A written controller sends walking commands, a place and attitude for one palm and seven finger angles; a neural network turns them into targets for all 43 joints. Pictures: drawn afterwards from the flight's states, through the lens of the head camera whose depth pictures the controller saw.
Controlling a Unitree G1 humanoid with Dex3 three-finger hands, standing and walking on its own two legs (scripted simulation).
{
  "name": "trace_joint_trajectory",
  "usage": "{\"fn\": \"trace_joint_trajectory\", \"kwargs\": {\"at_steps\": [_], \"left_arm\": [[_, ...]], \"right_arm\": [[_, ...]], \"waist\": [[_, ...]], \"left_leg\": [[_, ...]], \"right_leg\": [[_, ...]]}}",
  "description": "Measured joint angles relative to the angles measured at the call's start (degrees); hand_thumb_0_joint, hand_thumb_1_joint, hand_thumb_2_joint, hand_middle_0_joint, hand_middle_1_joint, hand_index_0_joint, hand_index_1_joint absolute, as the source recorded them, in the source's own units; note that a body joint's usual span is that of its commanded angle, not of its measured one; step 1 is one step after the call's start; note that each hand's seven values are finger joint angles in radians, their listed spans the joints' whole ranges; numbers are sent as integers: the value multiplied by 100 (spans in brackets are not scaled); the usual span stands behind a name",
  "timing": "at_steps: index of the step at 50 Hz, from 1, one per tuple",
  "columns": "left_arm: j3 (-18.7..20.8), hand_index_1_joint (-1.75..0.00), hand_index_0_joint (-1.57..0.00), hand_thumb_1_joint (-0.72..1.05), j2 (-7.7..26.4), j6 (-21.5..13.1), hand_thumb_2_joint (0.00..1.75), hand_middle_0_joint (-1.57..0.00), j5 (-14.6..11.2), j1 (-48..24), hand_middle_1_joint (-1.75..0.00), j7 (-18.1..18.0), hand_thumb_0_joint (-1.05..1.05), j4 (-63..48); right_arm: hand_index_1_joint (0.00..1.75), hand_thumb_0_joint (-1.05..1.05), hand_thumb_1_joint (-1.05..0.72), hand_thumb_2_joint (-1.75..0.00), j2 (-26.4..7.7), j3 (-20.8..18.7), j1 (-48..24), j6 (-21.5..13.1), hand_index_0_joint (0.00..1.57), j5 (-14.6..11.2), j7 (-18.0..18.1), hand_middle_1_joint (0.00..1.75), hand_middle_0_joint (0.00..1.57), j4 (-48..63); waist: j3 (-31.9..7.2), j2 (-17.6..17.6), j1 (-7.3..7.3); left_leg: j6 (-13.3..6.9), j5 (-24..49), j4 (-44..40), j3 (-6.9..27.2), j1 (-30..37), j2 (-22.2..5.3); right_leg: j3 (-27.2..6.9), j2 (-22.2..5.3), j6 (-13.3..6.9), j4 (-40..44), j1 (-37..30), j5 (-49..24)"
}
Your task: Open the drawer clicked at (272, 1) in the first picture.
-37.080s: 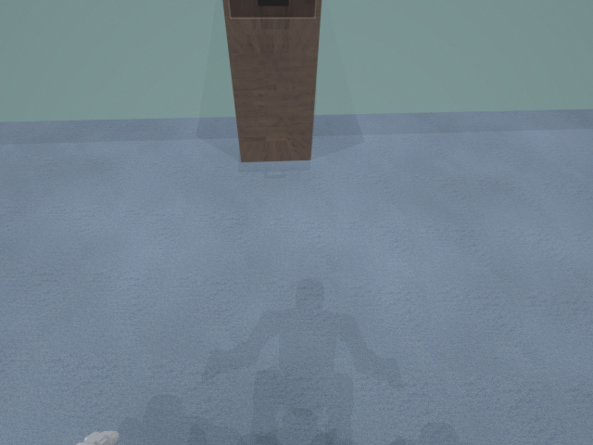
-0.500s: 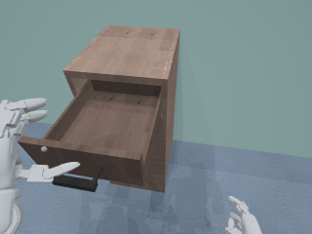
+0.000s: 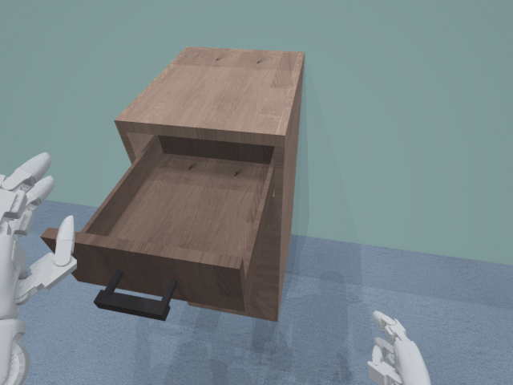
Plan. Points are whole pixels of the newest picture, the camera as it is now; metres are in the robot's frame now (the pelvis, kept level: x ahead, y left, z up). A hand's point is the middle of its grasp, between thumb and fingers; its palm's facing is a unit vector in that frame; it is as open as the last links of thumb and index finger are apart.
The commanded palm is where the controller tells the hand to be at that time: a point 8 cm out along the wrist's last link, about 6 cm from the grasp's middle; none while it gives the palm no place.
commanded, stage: draw the hand back to the body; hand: left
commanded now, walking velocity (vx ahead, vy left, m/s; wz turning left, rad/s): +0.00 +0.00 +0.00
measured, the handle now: (138, 292) +0.24 +0.23 +0.02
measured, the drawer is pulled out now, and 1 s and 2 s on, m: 0.29 0.29 0.29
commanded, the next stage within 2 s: step back with the hand held close in 0.14 s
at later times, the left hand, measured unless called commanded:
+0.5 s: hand (72, 265) +0.18 +0.24 +0.18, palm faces +0.39 -0.80 -0.46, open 7.4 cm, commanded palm +0.11 +0.29 +0.21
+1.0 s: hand (0, 344) +0.09 +0.25 +0.19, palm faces +0.49 -0.77 -0.41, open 7.4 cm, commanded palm +0.04 +0.28 +0.21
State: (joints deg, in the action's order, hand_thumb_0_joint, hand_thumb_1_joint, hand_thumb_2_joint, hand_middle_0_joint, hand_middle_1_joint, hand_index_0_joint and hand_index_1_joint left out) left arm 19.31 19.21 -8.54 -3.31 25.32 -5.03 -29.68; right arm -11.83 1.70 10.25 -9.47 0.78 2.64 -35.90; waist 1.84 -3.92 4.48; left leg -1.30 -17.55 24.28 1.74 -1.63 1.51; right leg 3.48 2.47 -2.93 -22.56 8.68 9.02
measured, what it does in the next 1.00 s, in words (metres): lifts its right foot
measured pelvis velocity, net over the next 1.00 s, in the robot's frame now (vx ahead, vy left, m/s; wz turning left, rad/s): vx -0.10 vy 0.00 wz -0.01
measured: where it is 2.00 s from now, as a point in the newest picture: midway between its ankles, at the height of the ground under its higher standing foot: outside the picture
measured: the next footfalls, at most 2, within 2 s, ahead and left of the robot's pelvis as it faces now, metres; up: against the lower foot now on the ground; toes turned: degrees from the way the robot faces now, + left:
right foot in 1.06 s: -0.08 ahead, -0.11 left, +0.00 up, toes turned -3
left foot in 1.34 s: -0.21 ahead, +0.11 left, +0.00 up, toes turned +3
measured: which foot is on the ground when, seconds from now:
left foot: down 0.00-1.00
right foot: down 0.00-0.84, up 0.86-1.00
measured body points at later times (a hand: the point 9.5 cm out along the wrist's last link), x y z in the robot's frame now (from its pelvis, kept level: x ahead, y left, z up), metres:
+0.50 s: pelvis -0.02 +0.01 -0.01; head -0.01 +0.01 +0.44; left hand +0.16 +0.28 +0.21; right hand +0.15 -0.24 -0.08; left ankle -0.04 +0.10 -0.74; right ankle +0.04 -0.09 -0.74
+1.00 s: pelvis -0.10 +0.00 -0.01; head -0.12 +0.00 +0.44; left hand +0.06 +0.29 +0.22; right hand +0.04 -0.23 -0.10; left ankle -0.04 +0.11 -0.74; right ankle -0.09 -0.10 -0.71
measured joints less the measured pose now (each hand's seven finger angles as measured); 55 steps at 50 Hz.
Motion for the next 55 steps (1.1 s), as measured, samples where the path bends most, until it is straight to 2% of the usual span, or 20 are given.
{"fn": "trace_joint_trajectory", "kwargs": {"at_steps": [6, 13, 18, 21, 26, 32, 36, 40, 42, 43, 45, 47, 48, 50, 53, 55], "left_arm": [[-2, -34, -21, 82, 18, 48, 87, -21, -6, -2, -35, -18, 1, -9], [-2, -31, -21, 87, 27, 55, 89, -21, -10, 15, -31, -28, 2, -15], [341, -30, -21, 88, 95, -185, 89, -21, 223, 154, -30, -126, 2, -171], [348, -30, -21, 89, 90, -241, 89, -21, 304, 323, -30, -225, 2, -361], [361, -30, -21, 89, 232, -190, 90, -21, 342, 750, -30, -284, 2, -669], [618, -30, -21, 89, 493, -292, 90, -21, 292, 916, -30, -335, 2, -913], [627, -30, -21, 89, 398, -429, 90, -21, 300, 761, -30, -378, 2, -864], [555, -30, -21, 89, 310, -490, 90, -21, 359, 595, -30, -430, 2, -781], [541, -30, -21, 89, 291, -491, 90, -21, 375, 629, -30, -436, 2, -766], [535, -30, -21, 89, 266, -504, 90, -21, 379, 676, -30, -445, 2, -752], [558, -30, -21, 89, 218, -514, 90, -21, 395, 755, -30, -506, 2, -666], [587, -30, -21, 89, 202, -450, 90, -21, 370, 754, -30, -562, 2, -557], [587, -30, -21, 89, 190, -407, 90, -21, 348, 724, -30, -593, 2, -507], [563, -30, -21, 89, 137, -313, 90, -21, 294, 659, -30, -626, 2, -415], [572, -30, -21, 89, 133, -218, 90, -21, 222, 586, -30, -546, 2, -403], [493, -30, -20, 89, 109, -256, 90, -21, 226, 426, -30, -444, 2, -383]], "right_arm": [[30, 2, -90, -90, 16, 10, 21, 19, 21, 6, -12, 30, 21, -18], [30, 2, -90, -90, -8, -17, 56, 30, 21, -3, -14, 30, 21, -47], [30, 1, -90, -90, -70, -28, 55, 343, 21, 55, 16, 30, 21, 251], [30, 1, -90, -90, -132, -114, 67, 528, 21, 52, 42, 30, 21, 341], [30, 1, -90, -90, -141, -240, 227, 690, 21, 97, 87, 30, 21, 474], [30, 1, -90, -90, -25, -283, 405, 524, 21, 192, 92, 30, 21, 573], [30, 1, -90, -90, -25, -237, 450, 500, 21, 170, 82, 30, 21, 503], [30, 1, -90, -90, -27, -232, 461, 633, 21, 143, 70, 30, 21, 345], [30, 1, -90, -90, -16, -199, 498, 685, 21, 169, 89, 30, 21, 290], [30, 1, -90, -90, -34, -185, 534, 667, 21, 191, 111, 30, 21, 291], [30, 1, -90, -90, -4, -191, 603, 525, 21, 245, 172, 30, 21, 254], [30, 2, -90, -90, 79, -214, 688, 340, 21, 266, 204, 30, 21, 216], [30, 2, -90, -90, 112, -209, 711, 246, 21, 263, 208, 30, 21, 173], [30, 1, -90, -90, 147, -169, 703, 101, 21, 206, 171, 30, 21, 67], [30, 1, -90, -90, 150, -59, 573, 11, 21, 83, 56, 30, 21, 21], [30, 1, -90, -90, 112, -44, 359, 47, 21, 27, -7, 30, 21, -38]], "waist": [[-5, 13, -10], [-6, -12, -28], [-190, 35, -275], [-253, 150, -410], [-288, 506, -563], [-209, 729, -642], [-268, 563, -685], [-302, 501, -757], [-330, 594, -752], [-366, 573, -725], [-446, 492, -688], [-488, 408, -668], [-498, 370, -649], [-515, 307, -593], [-518, 316, -477], [-417, 228, -435]], "left_leg": [[6, 4, 2, 2, -2, -4], [14, 4, 14, -7, 2, -17], [10, -119, 483, 71, -694, -66], [-14, -87, 659, 44, -1032, -42], [-59, -99, 704, -130, -1235, 128], [-66, -184, 1083, -261, -1442, 226], [-36, -294, 1493, -201, -1740, 124], [5, -767, 1806, -195, -1958, 10], [-3, -264, 1568, -338, -1883, -8], [-24, 76, 1462, -386, -1873, -38], [-64, 143, 1409, -417, -1897, -101], [-64, 170, 1287, -373, -1901, -156], [-49, 235, 1206, -348, -1906, -183], [-4, 414, 1023, -329, -1917, -233], [69, 576, 966, -442, -2060, -281], [129, 224, 1250, -405, -2293, -368]], "right_leg": [[4, 4, -6, 2, -1, -6], [-2, 18, -15, 10, -9, -18], [98, 60, -41, -90, 497, -63], [87, 29, -26, -263, 837, -55], [-85, -139, 52, -721, 1270, 64], [-206, -229, 49, -1325, 1608, 246], [-112, -144, -2, -1408, 1747, 189], [15, -146, -21, -1252, 1757, -9], [-18, -213, 7, -1224, 1750, -85], [-48, -192, 47, -1338, 1817, 144], [-259, -37, 168, -2200, 2029, 998], [-389, 103, 256, -3041, 2057, 1471], [-382, 127, 294, -3165, 1961, 1619], [-291, 83, 346, -2825, 1595, 1732], [-169, -130, 329, -1365, 815, 1114], [-136, -38, 94, -1123, 859, 764]]}}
